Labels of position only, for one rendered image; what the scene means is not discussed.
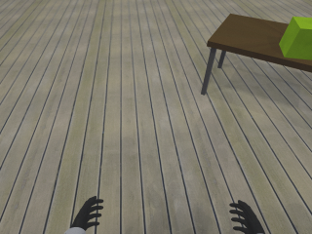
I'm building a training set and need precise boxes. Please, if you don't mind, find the left robot hand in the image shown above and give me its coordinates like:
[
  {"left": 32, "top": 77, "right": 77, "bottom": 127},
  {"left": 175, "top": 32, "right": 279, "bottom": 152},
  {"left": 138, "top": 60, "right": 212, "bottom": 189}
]
[{"left": 71, "top": 196, "right": 103, "bottom": 231}]

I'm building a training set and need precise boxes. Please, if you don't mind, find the carton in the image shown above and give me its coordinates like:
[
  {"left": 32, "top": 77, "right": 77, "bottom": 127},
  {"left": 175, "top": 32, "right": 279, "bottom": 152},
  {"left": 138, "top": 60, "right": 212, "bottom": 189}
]
[{"left": 279, "top": 17, "right": 312, "bottom": 60}]

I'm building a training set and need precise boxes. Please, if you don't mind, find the table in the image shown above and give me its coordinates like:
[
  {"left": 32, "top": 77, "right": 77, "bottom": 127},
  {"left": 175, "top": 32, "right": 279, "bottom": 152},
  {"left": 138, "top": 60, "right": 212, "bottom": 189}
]
[{"left": 201, "top": 14, "right": 312, "bottom": 96}]

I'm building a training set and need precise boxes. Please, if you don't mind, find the right robot hand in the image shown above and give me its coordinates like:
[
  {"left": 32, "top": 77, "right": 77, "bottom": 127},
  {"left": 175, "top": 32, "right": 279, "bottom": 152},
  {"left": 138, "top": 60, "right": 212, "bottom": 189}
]
[{"left": 229, "top": 200, "right": 265, "bottom": 234}]

